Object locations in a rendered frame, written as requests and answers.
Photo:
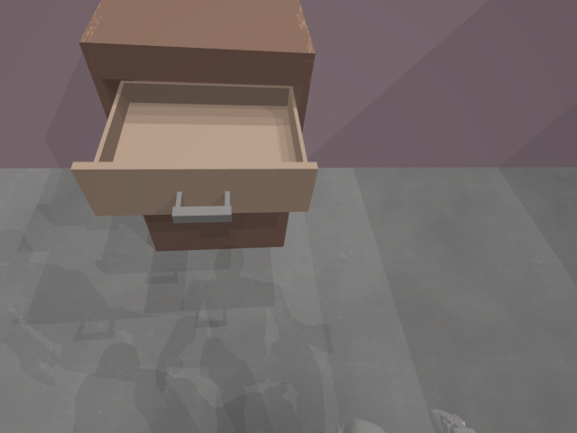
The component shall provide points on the drawer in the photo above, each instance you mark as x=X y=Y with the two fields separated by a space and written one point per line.
x=202 y=140

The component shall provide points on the robot right hand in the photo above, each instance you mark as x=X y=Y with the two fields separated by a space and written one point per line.
x=448 y=423

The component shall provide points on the handle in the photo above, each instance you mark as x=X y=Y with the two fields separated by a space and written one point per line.
x=202 y=214

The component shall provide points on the cabinet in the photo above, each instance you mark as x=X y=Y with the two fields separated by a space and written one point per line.
x=237 y=42

